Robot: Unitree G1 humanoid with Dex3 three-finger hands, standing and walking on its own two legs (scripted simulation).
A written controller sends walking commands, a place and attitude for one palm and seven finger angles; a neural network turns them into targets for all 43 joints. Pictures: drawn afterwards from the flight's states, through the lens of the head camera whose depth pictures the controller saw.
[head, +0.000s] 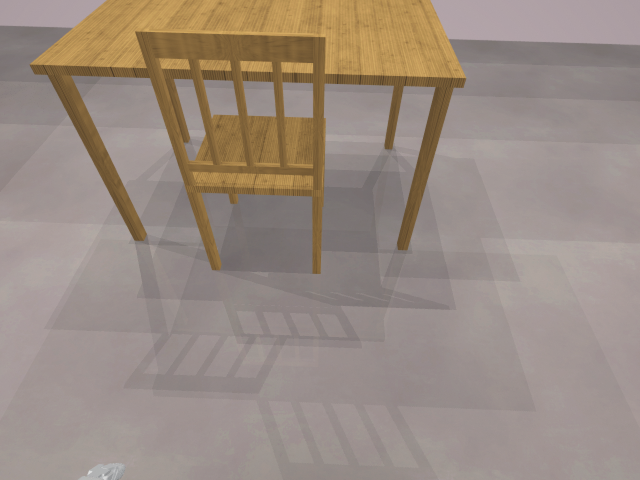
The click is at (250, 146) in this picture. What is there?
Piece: chair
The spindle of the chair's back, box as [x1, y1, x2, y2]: [230, 61, 253, 165]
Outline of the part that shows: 230,61 247,165 253,165 253,157 239,61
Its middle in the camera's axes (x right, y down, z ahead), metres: -0.21 -0.32 +1.04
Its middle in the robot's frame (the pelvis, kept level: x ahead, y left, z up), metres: +0.98 +0.26 -0.09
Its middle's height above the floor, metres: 0.68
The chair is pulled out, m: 0.00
